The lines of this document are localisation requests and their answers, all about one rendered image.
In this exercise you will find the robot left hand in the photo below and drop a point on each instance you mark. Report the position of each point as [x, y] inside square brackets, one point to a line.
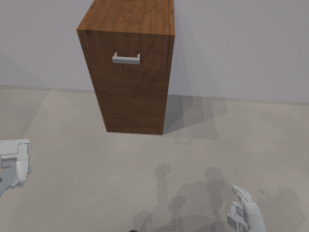
[14, 158]

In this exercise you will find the robot right hand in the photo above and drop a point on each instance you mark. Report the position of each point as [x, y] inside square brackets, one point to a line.
[246, 217]

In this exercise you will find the cabinet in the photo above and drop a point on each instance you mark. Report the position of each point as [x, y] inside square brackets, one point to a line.
[131, 100]

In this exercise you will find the drawer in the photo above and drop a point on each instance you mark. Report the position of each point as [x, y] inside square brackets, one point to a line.
[153, 53]

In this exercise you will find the handle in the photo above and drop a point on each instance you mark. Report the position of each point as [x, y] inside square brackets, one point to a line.
[126, 60]

